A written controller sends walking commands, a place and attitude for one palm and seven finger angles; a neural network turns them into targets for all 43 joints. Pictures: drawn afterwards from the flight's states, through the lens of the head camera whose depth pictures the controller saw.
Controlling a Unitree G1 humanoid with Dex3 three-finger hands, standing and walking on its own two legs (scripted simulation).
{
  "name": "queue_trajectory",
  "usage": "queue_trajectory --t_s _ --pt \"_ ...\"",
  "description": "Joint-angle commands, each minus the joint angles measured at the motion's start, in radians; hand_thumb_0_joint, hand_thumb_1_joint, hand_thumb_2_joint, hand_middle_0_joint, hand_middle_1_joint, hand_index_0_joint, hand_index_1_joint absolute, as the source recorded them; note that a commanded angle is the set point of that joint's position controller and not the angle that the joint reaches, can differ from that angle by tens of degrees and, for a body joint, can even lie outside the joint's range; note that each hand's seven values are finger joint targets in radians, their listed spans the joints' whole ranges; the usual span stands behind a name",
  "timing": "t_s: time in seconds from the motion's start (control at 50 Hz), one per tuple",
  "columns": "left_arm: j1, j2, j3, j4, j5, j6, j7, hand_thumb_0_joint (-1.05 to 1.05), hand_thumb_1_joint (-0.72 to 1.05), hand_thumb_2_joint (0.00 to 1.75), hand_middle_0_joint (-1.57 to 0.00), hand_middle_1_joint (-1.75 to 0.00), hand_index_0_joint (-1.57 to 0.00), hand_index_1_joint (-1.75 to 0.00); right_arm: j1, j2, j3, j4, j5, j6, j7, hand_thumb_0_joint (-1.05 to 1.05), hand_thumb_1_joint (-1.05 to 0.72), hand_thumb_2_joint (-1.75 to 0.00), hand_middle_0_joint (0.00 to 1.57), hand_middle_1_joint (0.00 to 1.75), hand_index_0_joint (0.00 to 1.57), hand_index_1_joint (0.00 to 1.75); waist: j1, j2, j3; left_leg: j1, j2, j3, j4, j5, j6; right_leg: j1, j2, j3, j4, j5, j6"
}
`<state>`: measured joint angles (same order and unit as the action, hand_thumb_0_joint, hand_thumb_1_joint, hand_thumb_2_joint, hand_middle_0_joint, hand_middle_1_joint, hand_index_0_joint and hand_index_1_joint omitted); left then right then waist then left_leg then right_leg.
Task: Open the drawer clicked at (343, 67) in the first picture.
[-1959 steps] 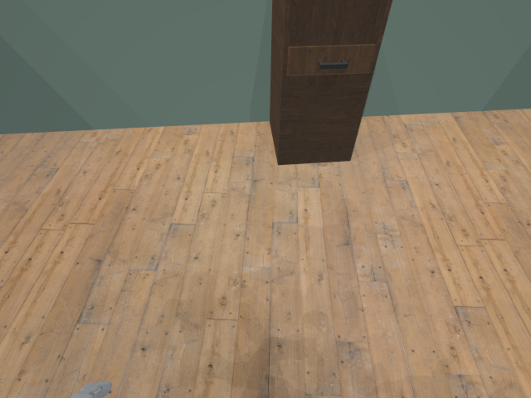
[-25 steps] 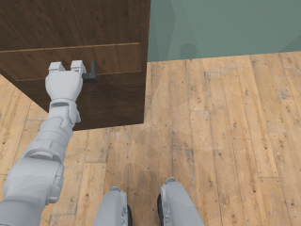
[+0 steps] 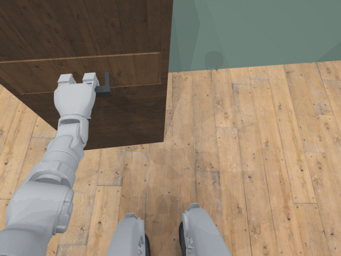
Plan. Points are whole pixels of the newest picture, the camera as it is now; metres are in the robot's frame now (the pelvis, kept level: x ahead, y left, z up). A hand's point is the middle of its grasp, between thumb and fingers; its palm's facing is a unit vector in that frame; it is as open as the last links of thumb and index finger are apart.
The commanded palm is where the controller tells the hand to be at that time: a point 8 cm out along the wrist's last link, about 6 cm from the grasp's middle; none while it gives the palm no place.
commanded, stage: close the thumb around the handle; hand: left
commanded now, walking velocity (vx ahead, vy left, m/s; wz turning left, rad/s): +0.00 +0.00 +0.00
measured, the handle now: (85, 85) +0.54 +0.18 -0.03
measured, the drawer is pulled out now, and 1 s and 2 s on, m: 0.00 0.05 0.14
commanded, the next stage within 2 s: pull the drawer open in 0.18 s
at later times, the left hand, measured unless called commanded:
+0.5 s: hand (84, 110) +0.48 +0.19 -0.05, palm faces -0.05 -0.04 -1.00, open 5.4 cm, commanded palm +0.44 +0.19 +0.00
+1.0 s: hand (83, 126) +0.43 +0.19 -0.05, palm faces -0.04 -0.05 -1.00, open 5.3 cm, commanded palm +0.40 +0.19 +0.00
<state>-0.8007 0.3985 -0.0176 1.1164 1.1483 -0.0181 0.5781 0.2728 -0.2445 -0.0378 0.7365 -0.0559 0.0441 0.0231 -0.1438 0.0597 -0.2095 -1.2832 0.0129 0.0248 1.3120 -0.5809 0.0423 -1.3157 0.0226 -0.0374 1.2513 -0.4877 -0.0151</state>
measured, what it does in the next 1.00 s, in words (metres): stands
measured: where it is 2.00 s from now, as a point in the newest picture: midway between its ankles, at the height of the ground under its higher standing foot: outside the picture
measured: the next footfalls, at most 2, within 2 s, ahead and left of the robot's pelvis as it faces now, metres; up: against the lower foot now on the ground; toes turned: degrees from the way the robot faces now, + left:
none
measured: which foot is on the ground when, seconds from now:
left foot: down 0.00-1.00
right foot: down 0.00-1.00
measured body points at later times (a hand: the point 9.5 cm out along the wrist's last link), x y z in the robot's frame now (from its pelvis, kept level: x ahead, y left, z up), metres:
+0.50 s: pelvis +0.00 +0.00 +0.00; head +0.16 +0.00 +0.42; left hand +0.48 +0.19 +0.00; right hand +0.03 -0.27 -0.13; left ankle +0.00 +0.09 -0.61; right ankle +0.04 -0.11 -0.61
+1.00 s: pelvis +0.02 +0.00 +0.02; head +0.15 +0.00 +0.45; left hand +0.43 +0.19 +0.00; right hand +0.09 -0.27 -0.12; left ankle +0.00 +0.09 -0.61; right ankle +0.04 -0.11 -0.61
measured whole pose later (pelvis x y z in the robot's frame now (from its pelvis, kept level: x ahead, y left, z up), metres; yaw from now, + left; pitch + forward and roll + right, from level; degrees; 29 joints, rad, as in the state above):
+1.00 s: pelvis +0.02 +0.00 +0.02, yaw +0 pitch +29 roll -1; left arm -0.55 0.30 -0.04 0.95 1.16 -0.02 0.62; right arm 0.23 -0.23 -0.06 0.71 -0.05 0.08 0.02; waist -0.08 0.04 -0.22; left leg -1.15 0.01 0.04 1.23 -0.59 0.04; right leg -1.20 0.03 -0.02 1.20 -0.50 -0.02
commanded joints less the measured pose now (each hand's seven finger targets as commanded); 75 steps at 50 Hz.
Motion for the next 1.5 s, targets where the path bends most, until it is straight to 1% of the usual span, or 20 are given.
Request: queue_trajectory --t_s 0.0,0.08,0.2,0.24,0.32,0.42,0.52,0.56,0.78,0.8,0.86,1.06,1.12,1.18,1.22,1.28,1.3,1.36,1.42,1.48 --pt "-0.357 0.214 0.045 -0.137 -0.013 0.03 0.028 0.0 0.9 0.9 -0.4 -1.35 -0.4 -1.35 0.171 -0.174 -0.058 -0.035 -0.002 -0.012 -0.016 0.0 -0.9 -0.9 0.2 0.3 0.2 0.3 -0.015 0.037 -0.509 0.341 -0.016 -0.057 -0.146 0.404 -0.005 0.33 0.02 0.007 -0.136 0.316 -0.02" --pt "-0.332 0.24 0.057 -0.12 -0.01 0.037 0.019 0.0 0.9 0.9 -0.4 -1.35 -0.4 -1.35 0.17 -0.175 -0.054 -0.04 0.0 -0.009 -0.021 0.0 -0.9 -0.9 0.2 0.3 0.2 0.3 -0.008 0.008 -0.503 0.313 -0.02 -0.049 -0.143 0.394 -0.001 0.359 0.021 0.013 -0.138 0.327 -0.019" --pt "-0.321 0.243 0.061 -0.131 -0.023 0.026 0.005 0.0 0.9 0.9 -0.4 -1.35 -0.4 -1.35 0.162 -0.172 -0.051 -0.046 -0.001 -0.012 -0.023 0.0 -0.9 -0.9 0.2 0.3 0.2 0.3 -0.002 0.014 -0.515 0.294 -0.024 -0.039 -0.137 0.389 0.002 0.388 0.021 0.023 -0.137 0.342 -0.017" --pt "-0.34 0.238 0.05 -0.125 -0.017 0.024 0.004 0.0 0.9 0.9 -0.4 -1.35 -0.4 -1.35 0.166 -0.172 -0.051 -0.043 0.001 -0.014 -0.025 0.0 -0.9 -0.9 0.2 0.3 0.2 0.3 -0.015 0.01 -0.483 0.282 -0.02 -0.041 -0.136 0.371 0.003 0.363 0.02 0.019 -0.14 0.323 -0.016" --pt "-0.239 0.253 0.079 -0.144 -0.024 0.016 -0.001 0.0 0.9 0.9 -0.4 -1.35 -0.4 -1.35 0.156 -0.171 -0.05 -0.059 0.002 -0.01 -0.023 0.0 -0.9 -0.9 0.2 0.3 0.2 0.3 0.03 0.02 -0.526 0.296 -0.026 -0.033 -0.142 0.392 0.0 0.407 0.021 0.025 -0.133 0.35 -0.02" --pt "-0.162 0.181 0.05 -0.179 -0.026 0.009 0.003 0.0 0.9 0.9 -0.4 -1.35 -0.4 -1.35 0.148 -0.162 -0.058 -0.068 0.007 -0.006 -0.019 0.0 -0.9 -0.9 0.2 0.3 0.2 0.3 0.036 0.005 -0.517 0.338 -0.019 -0.036 -0.156 0.42 -0.003 0.406 0.023 0.019 -0.14 0.369 -0.02" --pt "-0.119 0.163 0.052 -0.217 -0.023 0.003 0.018 0.0 0.9 0.9 -0.4 -1.35 -0.4 -1.35 0.145 -0.158 -0.066 -0.066 0.005 -0.004 -0.02 0.0 -0.9 -0.9 0.2 0.3 0.2 0.3 0.044 -0.019 -0.524 0.358 -0.019 -0.032 -0.161 0.443 -0.003 0.43 0.022 0.023 -0.147 0.402 -0.018" --pt "-0.097 0.17 0.058 -0.204 -0.021 0.008 0.024 0.0 0.9 0.9 -0.4 -1.35 -0.4 -1.35 0.139 -0.156 -0.065 -0.063 0.006 -0.001 -0.022 0.0 -0.9 -0.9 0.2 0.3 0.2 0.3 0.047 -0.043 -0.489 0.332 -0.021 -0.027 -0.167 0.426 -0.002 0.442 0.021 0.028 -0.155 0.401 -0.018" --pt "-0.007 0.11 0.04 -0.254 -0.012 0.012 0.057 0.0 0.9 0.9 -0.4 -1.35 -0.4 -1.35 0.11 -0.141 -0.071 -0.071 0.002 0.009 -0.018 0.0 -0.9 -0.9 0.2 0.3 0.2 0.3 0.067 -0.032 -0.476 0.384 -0.025 -0.02 -0.183 0.473 -0.007 0.461 0.021 0.026 -0.166 0.445 -0.023" --pt "0.012 0.126 0.061 -0.262 -0.015 0.01 0.057 0.0 0.9 0.9 -0.4 -1.35 -0.4 -1.35 0.107 -0.142 -0.07 -0.07 0.0 0.01 -0.017 0.0 -0.9 -0.9 0.2 0.3 0.2 0.3 0.08 -0.026 -0.488 0.391 -0.027 -0.022 -0.184 0.488 -0.008 0.472 0.02 0.027 -0.16 0.457 -0.025" --pt "0.039 0.079 0.028 -0.287 -0.007 0.011 0.067 0.0 0.9 0.9 -0.4 -1.35 -0.4 -1.35 0.095 -0.135 -0.074 -0.082 0.002 0.015 -0.017 0.0 -0.9 -0.9 0.2 0.3 0.2 0.3 0.076 -0.034 -0.477 0.413 -0.025 -0.023 -0.192 0.494 -0.01 0.468 0.021 0.022 -0.169 0.456 -0.025" --pt "0.101 0.061 0.027 -0.316 0.005 0.019 0.095 0.0 0.9 0.9 -0.4 -1.35 -0.4 -1.35 0.057 -0.128 -0.073 -0.091 0.0 0.019 -0.018 0.0 -0.9 -0.9 0.2 0.3 0.2 0.3 0.089 -0.038 -0.434 0.407 -0.03 -0.019 -0.204 0.454 -0.012 0.465 0.021 0.023 -0.18 0.418 -0.028" --pt "0.121 0.063 0.033 -0.331 0.01 0.022 0.102 0.0 0.9 0.9 -0.4 -1.35 -0.4 -1.35 0.05 -0.125 -0.073 -0.093 -0.002 0.022 -0.019 0.0 -0.9 -0.9 0.2 0.3 0.2 0.3 0.095 -0.04 -0.455 0.422 -0.03 -0.02 -0.202 0.469 -0.012 0.472 0.02 0.026 -0.177 0.435 -0.029" --pt "0.152 0.036 0.015 -0.333 0.005 0.031 0.105 0.0 0.9 0.9 -0.4 -1.35 -0.4 -1.35 0.036 -0.121 -0.073 -0.098 0.001 0.022 -0.02 0.0 -0.9 -0.9 0.2 0.3 0.2 0.3 0.092 -0.049 -0.422 0.412 -0.033 -0.015 -0.212 0.438 -0.012 0.476 0.021 0.026 -0.193 0.412 -0.028" --pt "0.154 0.06 0.032 -0.345 0.007 0.031 0.105 0.0 0.9 0.9 -0.4 -1.35 -0.4 -1.35 0.029 -0.123 -0.07 -0.1 0.002 0.021 -0.02 0.0 -0.9 -0.9 0.2 0.3 0.2 0.3 0.103 -0.042 -0.428 0.408 -0.034 -0.017 -0.214 0.432 -0.012 0.478 0.02 0.029 -0.188 0.402 -0.029" --pt "0.193 0.03 0.013 -0.348 0.001 0.036 0.106 0.0 0.9 0.9 -0.4 -1.35 -0.4 -1.35 0.018 -0.118 -0.07 -0.105 0.004 0.019 -0.022 0.0 -0.9 -0.9 0.2 0.3 0.2 0.3 0.105 -0.045 -0.416 0.408 -0.036 -0.015 -0.223 0.415 -0.013 0.482 0.02 0.028 -0.196 0.387 -0.03" --pt "0.188 0.052 0.032 -0.361 -0.002 0.034 0.106 0.0 0.9 0.9 -0.4 -1.35 -0.4 -1.35 0.019 -0.122 -0.069 -0.102 0.002 0.018 -0.021 0.0 -0.9 -0.9 0.2 0.3 0.2 0.3 0.11 -0.05 -0.425 0.408 -0.035 -0.021 -0.223 0.421 -0.013 0.488 0.02 0.028 -0.192 0.388 -0.032" --pt "0.213 0.027 0.013 -0.37 0.003 0.031 0.107 0.0 0.9 0.9 -0.4 -1.35 -0.4 -1.35 0.008 -0.118 -0.071 -0.109 0.004 0.015 -0.025 0.0 -0.9 -0.9 0.2 0.3 0.2 0.3 0.105 -0.071 -0.412 0.404 -0.036 -0.017 -0.223 0.396 -0.011 0.481 0.02 0.03 -0.2 0.37 -0.029" --pt "0.234 0.026 0.017 -0.401 0.007 0.03 0.113 0.0 0.9 0.9 -0.4 -1.35 -0.4 -1.35 0.005 -0.119 -0.071 -0.113 0.004 0.014 -0.025 0.0 -0.9 -0.9 0.2 0.3 0.2 0.3 0.116 -0.058 -0.428 0.427 -0.033 -0.024 -0.229 0.415 -0.014 0.47 0.02 0.024 -0.19 0.364 -0.032" --pt "0.263 0.006 0.002 -0.4 0.006 0.036 0.117 0.0 0.9 0.9 -0.4 -1.35 -0.4 -1.35 -0.005 -0.115 -0.071 -0.115 0.005 0.013 -0.024 0.0 -0.9 -0.9 0.2 0.3 0.2 0.3 0.112 -0.069 -0.394 0.414 -0.035 -0.021 -0.232 0.382 -0.014 0.467 0.02 0.026 -0.204 0.338 -0.032"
